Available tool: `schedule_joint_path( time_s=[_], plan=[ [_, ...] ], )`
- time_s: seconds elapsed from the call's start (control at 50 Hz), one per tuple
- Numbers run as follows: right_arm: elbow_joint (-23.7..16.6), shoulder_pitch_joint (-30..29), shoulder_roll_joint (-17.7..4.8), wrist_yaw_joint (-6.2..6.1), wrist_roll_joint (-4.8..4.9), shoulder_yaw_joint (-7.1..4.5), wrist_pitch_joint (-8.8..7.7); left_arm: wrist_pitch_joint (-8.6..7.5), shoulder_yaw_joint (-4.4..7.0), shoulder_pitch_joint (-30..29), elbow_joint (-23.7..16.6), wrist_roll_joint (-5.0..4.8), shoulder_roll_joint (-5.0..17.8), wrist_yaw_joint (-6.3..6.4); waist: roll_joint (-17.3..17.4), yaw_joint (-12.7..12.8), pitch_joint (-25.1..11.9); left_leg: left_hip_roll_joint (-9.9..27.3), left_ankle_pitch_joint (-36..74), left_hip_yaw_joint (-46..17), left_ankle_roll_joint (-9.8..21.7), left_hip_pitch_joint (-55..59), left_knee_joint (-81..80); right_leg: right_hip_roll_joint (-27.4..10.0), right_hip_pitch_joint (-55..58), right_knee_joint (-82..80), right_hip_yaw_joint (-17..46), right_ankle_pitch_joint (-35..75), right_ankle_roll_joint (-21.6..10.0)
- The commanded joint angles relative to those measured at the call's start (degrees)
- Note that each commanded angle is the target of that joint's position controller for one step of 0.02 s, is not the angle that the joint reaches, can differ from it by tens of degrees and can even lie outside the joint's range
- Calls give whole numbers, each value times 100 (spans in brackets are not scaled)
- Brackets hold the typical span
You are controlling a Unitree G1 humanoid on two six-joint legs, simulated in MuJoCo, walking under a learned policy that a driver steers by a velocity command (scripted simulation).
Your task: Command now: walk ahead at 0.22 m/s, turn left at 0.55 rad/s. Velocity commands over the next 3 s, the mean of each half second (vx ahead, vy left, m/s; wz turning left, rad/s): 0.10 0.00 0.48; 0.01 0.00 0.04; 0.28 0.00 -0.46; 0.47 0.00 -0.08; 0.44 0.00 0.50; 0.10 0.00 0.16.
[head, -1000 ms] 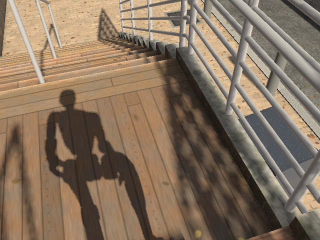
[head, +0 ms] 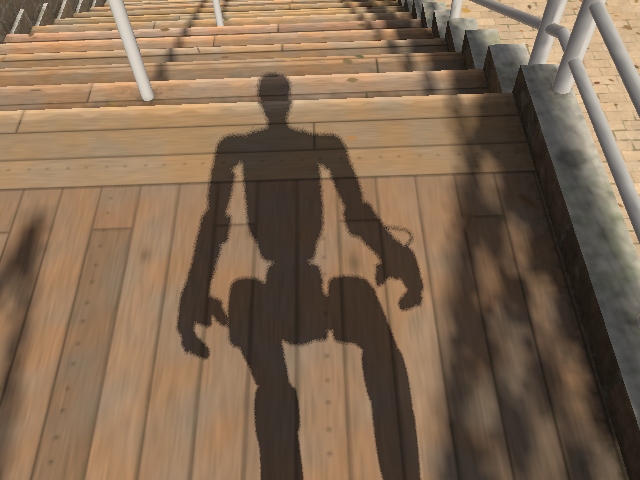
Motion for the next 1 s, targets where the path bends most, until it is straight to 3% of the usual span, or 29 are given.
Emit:
schedule_joint_path(
  time_s=[0.02,0.04,0.06,0.08,0.12,0.16,0.2,0.22,0.24,0.26,0.28,0.3,0.32,0.34,0.4,0.46,0.52,0.54,0.56,0.58,0.6,0.62,0.64,0.72,0.82,0.84,0.88,0.94,1.0],
  plan=[
    [-438,510,-1082,-117,-59,-269,-49,198,193,211,-516,94,611,201,-862,28,-1586,2847,2560,-3238,1898,1632,-877,-333,-1545,-1254,265,1174,-15],
    [-508,212,-1038,-111,5,-259,-107,300,203,112,-540,202,491,303,-851,204,-835,2184,2691,-2497,1642,284,-1172,-242,-886,-2301,136,1654,71],
    [-617,-100,-1064,-132,37,-299,-88,273,184,186,-574,287,359,302,-549,388,-802,1509,2620,-1700,1338,-419,-1119,-107,80,-3842,-13,2198,75],
    [-685,-216,-1020,-175,63,-319,-77,195,205,-25,-570,302,426,294,-294,324,-791,942,2638,-1152,1103,-896,-1087,162,948,-5016,-246,2830,108],
    [-559,1,-890,-256,27,-316,-5,138,215,-588,-722,264,408,208,452,116,-1236,976,2675,-1059,1081,-217,-820,454,1266,-5983,-229,4192,291],
    [-561,221,-746,-296,98,-337,34,207,214,-1043,-984,177,483,83,451,-13,-1137,1131,2026,-1672,1048,89,-677,467,1319,-6736,54,4085,254],
    [-632,273,-650,-283,146,-353,22,255,303,-880,-1004,222,667,20,680,171,-1176,1037,899,-2000,763,275,-354,504,1829,-7397,121,4335,31],
    [-680,301,-495,-284,179,-334,1,275,389,-718,-937,353,820,-4,632,255,-1157,744,160,-2008,516,76,-57,537,2250,-7678,-48,4539,-73],
    [-679,480,-251,-286,244,-295,11,240,459,-373,-871,445,978,2,451,405,-1059,365,-568,-1833,221,-361,638,127,2791,-7990,126,4984,-280],
    [-536,1584,260,-295,322,-239,-33,234,489,-141,-903,598,1190,11,-1224,28,-1455,-473,-2934,-1402,-267,-1422,2552,-1455,4039,-7614,1397,7202,-923],
    [-902,1765,-334,-250,192,-300,-68,228,578,-60,-1081,532,1400,-22,-1929,-67,-2173,-346,-3148,-1362,-356,-1844,3563,-2229,4131,-8464,3058,5647,-1616],
    [-924,1234,-778,-245,148,-466,31,227,547,-503,-1260,512,1279,-18,-1619,-28,-1879,-62,-2620,-1301,-395,-2140,4085,-2024,3726,-8869,3087,3799,-1832],
    [-957,871,-861,-269,67,-497,150,273,486,-786,-1339,478,1027,22,-1207,-17,-1387,134,-2177,-1107,-457,-2218,4309,-1658,3214,-8965,2610,2781,-1743],
    [-911,838,-771,-305,-10,-483,261,357,420,-1075,-1343,389,807,30,-1075,-103,-1109,299,-1940,-983,-543,-2022,4484,-1393,2663,-9002,2160,2423,-1606],
    [-892,1095,-295,-249,93,-397,386,486,369,-1438,-1363,418,740,-37,-907,-441,-941,341,-1346,-415,-615,-600,3970,-704,1335,-9142,804,2857,-1380],
    [-978,786,87,-192,51,-216,299,538,310,-1316,-1292,342,570,-97,-997,-268,-1037,451,-1267,-152,-590,245,2036,-531,1421,-9028,306,3077,-1397],
    [-1059,777,33,-109,4,-227,225,549,301,-1141,-1258,281,584,-162,-1197,-322,-1098,332,-816,37,-433,1112,96,-596,1675,-8724,411,3047,-1398],
    [-1030,776,-75,-80,-81,-254,207,544,302,-915,-1216,300,572,-156,-1120,-284,-1083,257,-651,86,-351,1351,-253,-515,1680,-8583,376,3087,-1236],
    [-1058,834,-163,-63,-201,-258,220,486,284,-766,-1230,323,495,-170,-945,-238,-1060,480,-430,-242,-241,1548,-359,-435,1577,-8384,354,2914,-960],
    [-1161,854,-529,-84,-274,-313,232,425,264,-602,-1282,382,401,-207,-255,-23,-1074,1093,371,-931,-23,1676,-483,-88,1335,-7806,23,2522,-600],
    [-1009,530,-625,-43,-202,-366,230,402,236,-406,-1391,394,323,-255,1109,389,-972,1161,-1157,-1267,215,612,-824,181,1945,-7924,-415,2601,-438],
    [-1201,303,-282,-24,-187,-298,205,406,341,-668,-1334,392,739,-233,842,138,-610,989,-1830,-1200,169,214,-1099,181,2149,-7812,-460,2835,-303],
    [-1127,313,-130,-25,-213,-236,158,418,353,-709,-1322,381,724,-230,696,122,-537,926,-2043,-1126,37,138,-1136,161,2260,-7869,-447,2959,-319],
    [-886,571,-84,-79,-122,-212,-40,403,389,-361,-993,341,578,-103,175,-12,-406,776,-1228,-864,-161,429,-862,97,2349,-7987,-432,3065,-373],
    [-762,519,15,-82,-91,-202,-62,307,439,-299,-785,318,541,-91,70,-117,-526,713,-455,-783,-73,804,-636,117,2388,-7936,-513,3376,-343],
    [-768,488,49,-79,-32,-202,-88,330,459,-304,-741,324,603,-119,14,-165,-494,698,-277,-747,-88,842,-599,113,2357,-7898,-524,3526,-358],
    [-665,533,21,-76,-40,-222,-95,352,447,-262,-659,302,571,-140,56,-178,-569,633,-89,-603,-140,1055,-474,132,2285,-7839,-478,3666,-418],
    [-687,523,-186,-129,3,-321,-49,347,497,-448,-745,278,813,-127,69,-263,-625,667,373,-464,-113,1370,-208,203,1857,-7591,-436,3917,-538],
    [-706,701,-379,-196,18,-421,67,388,495,-616,-887,248,810,-78,363,-331,-763,1046,862,-654,136,1520,-173,329,1436,-6997,-448,3831,-634]
  ],
)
